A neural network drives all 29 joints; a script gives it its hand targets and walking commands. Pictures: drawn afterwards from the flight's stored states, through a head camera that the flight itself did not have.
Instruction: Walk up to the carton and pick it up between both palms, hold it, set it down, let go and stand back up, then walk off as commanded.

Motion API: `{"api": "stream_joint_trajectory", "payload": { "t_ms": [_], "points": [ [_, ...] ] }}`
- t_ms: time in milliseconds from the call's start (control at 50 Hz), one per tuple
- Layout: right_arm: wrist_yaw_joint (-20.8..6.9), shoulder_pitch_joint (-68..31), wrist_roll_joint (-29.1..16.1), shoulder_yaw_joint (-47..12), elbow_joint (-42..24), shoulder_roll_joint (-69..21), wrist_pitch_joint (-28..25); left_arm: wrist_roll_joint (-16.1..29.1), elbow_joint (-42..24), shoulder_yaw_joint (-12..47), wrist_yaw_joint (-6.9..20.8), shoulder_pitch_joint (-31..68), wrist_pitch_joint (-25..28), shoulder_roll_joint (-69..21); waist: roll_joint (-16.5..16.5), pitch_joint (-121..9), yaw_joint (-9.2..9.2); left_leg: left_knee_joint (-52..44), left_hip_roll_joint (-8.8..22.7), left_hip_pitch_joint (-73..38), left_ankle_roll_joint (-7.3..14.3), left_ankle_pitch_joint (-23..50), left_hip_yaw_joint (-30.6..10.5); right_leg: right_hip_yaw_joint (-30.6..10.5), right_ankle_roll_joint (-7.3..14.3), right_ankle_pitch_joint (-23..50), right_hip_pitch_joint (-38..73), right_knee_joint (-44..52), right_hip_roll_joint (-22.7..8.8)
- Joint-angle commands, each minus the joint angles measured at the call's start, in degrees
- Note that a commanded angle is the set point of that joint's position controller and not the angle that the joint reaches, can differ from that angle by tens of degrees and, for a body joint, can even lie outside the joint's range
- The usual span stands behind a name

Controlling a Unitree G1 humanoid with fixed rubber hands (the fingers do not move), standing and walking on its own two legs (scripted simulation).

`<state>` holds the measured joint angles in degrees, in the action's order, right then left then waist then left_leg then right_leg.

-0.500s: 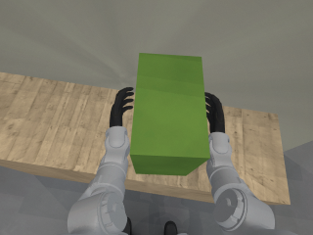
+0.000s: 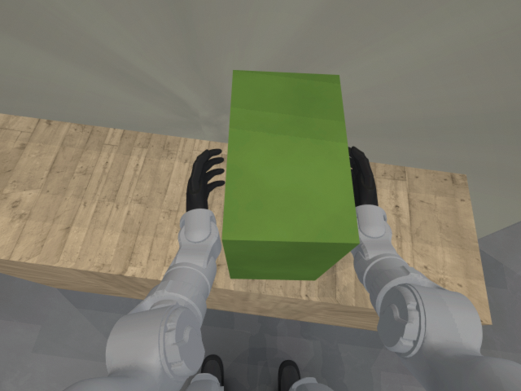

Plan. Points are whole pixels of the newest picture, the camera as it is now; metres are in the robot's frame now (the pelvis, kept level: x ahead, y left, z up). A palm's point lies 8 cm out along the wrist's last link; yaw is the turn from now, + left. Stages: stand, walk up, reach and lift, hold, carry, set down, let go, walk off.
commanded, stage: set down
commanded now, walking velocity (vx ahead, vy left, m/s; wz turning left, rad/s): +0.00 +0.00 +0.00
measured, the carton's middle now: (278, 188) +0.45 -0.03 -0.07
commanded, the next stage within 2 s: none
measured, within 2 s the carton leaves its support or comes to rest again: neither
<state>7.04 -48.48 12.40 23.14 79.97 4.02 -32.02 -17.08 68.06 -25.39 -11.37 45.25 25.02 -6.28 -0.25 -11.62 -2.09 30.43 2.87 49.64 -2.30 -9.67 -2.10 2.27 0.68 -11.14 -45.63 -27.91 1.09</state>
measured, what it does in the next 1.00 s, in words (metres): stands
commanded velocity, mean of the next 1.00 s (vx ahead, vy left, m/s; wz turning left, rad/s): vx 0.00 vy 0.00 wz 0.00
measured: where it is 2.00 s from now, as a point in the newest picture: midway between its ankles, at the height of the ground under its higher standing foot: outside the picture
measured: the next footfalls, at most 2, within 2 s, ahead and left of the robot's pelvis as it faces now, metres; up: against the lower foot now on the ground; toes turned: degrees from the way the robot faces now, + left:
none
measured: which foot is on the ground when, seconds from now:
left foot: down 0.00-1.00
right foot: down 0.00-1.00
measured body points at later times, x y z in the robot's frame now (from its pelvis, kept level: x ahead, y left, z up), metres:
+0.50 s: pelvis -0.03 +0.00 +0.00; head +0.09 +0.01 +0.43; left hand +0.39 +0.11 -0.03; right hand +0.37 -0.17 -0.02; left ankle +0.02 +0.14 -0.72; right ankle -0.01 -0.12 -0.72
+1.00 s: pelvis -0.03 -0.01 +0.00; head +0.06 +0.00 +0.44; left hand +0.33 +0.12 -0.05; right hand +0.32 -0.18 -0.04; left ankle +0.02 +0.14 -0.72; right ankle -0.01 -0.12 -0.72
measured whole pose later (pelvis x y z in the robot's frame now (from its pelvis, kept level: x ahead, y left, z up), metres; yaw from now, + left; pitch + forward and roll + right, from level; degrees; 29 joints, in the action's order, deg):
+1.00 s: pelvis -0.03 -0.01 +0.00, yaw +0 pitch +22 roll -1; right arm 7.1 -35.2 1.7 3.8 85.4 5.5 -41.8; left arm -8.1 76.0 -17.8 -9.2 33.5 32.1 -2.7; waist -0.7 -12.8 -2.1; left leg 34.0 3.1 46.4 -2.3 -9.9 -2.1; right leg 2.1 0.7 -12.1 -43.3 -33.0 1.4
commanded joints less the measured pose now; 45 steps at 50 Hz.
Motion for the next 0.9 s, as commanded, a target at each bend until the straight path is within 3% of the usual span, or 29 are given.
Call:
{"api": "stream_joint_trajectory", "payload": {
  "t_ms": [0,160,240,300,360,460,480,600,680,760,880],
  "points": [
    [-1.5,-23.6,-8.5,-7.4,-2.9,6.3,-1.9,5.7,1.8,10.4,-0.9,24.7,4.7,8.2,-3.7,-42.9,2.35,9.2,-2.1,-25.2,-3.0,22.1,6.2,0.9,-0.5,21.7,10.4,-2.8,3.9],
    [-0.2,-17.4,-12.3,-12.9,0.8,5.8,-5.2,6.2,7.0,9.0,1.3,18.4,5.1,9.7,-2.4,-40.3,3.26,10.7,-2.9,-24.2,-3.1,25.1,6.0,-0.5,-2.0,31.5,15.7,-4.9,3.6],
    [0.4,-13.7,-13.4,-14.7,1.8,5.9,-7.6,5.7,6.0,8.1,2.1,15.1,6.0,10.4,-3.0,-38.9,3.09,10.7,-3.3,-23.8,-3.4,25.0,5.8,-0.5,-2.8,33.9,18.4,-5.1,3.3],
    [0.6,-13.3,-14.0,-15.4,2.5,6.1,-8.5,6.2,5.6,8.6,2.2,14.5,6.7,10.4,-3.6,-38.1,3.04,10.3,-3.5,-23.9,-3.5,23.2,5.9,-0.2,-2.8,31.3,18.1,-4.6,3.4],
    [0.4,-15.2,-14.1,-14.1,3.5,7.7,-8.6,7.2,5.3,10.2,1.9,16.5,7.5,10.5,-5.0,-36.6,2.04,9.6,-3.3,-24.5,-3.8,19.4,5.6,0.7,-2.2,23.7,15.0,-3.5,3.7],
    [-0.1,-14.6,-14.9,-14.3,0.8,7.6,-8.2,9.6,4.2,13.0,1.1,16.1,8.5,10.5,-4.9,-34.9,2.55,8.7,-3.3,-25.5,-3.5,12.8,5.8,1.5,-1.4,12.2,11.3,-1.8,3.8],
    [-0.2,-16.2,-14.6,-13.1,0.9,8.2,-7.8,10.3,4.4,14.2,0.9,17.6,8.7,10.7,-5.5,-34.6,1.77,8.3,-3.2,-25.3,-3.6,10.3,5.5,1.9,-1.2,9.1,9.5,-1.7,3.9],
    [-0.4,-13.9,-16.1,-15.2,-0.8,7.7,-6.8,12.2,6.2,15.9,0.7,13.9,8.9,11.4,-3.5,-31.2,3.09,6.7,-3.3,-24.4,-2.8,3.6,5.5,1.5,-1.0,3.2,10.9,-1.6,3.3],
    [0.0,-8.9,-16.8,-17.2,-1.1,6.5,-8.1,11.2,5.6,14.5,1.3,8.7,9.1,11.1,-2.7,-31.2,3.88,7.0,-3.5,-26.1,-2.8,7.0,5.3,1.2,-1.5,7.6,14.5,-2.3,3.5],
    [0.5,-6.5,-17.2,-18.2,-0.8,6.3,-10.0,10.1,4.5,13.5,2.1,6.7,9.8,11.1,-3.2,-31.5,3.38,7.6,-3.8,-26.1,-2.9,10.4,5.1,0.9,-1.8,12.2,17.6,-3.0,3.7],
    [1.0,0.5,-17.9,-20.7,-3.5,5.2,-13.4,8.9,-1.5,11.4,3.4,0.9,11.4,12.0,-2.9,-30.2,4.19,8.0,-4.5,-27.1,-2.9,15.1,4.9,-0.2,-2.3,18.5,22.2,-2.8,3.5]
  ]
}}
